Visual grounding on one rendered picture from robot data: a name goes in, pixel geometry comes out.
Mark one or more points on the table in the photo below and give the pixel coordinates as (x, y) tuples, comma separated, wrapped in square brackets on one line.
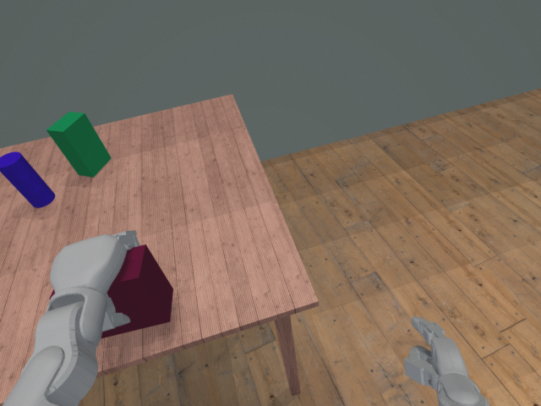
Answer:
[(189, 181)]

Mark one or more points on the robot left forearm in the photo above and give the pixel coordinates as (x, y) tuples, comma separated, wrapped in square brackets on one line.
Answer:
[(63, 366)]

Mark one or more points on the robot right hand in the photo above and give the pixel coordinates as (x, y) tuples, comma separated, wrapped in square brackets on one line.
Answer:
[(425, 366)]

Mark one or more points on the sponge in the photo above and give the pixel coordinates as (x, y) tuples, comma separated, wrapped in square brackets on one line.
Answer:
[(141, 291)]

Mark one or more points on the robot left hand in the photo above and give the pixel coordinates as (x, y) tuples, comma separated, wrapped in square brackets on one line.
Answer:
[(94, 263)]

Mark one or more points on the robot right forearm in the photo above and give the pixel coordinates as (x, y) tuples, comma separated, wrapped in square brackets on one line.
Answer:
[(458, 390)]

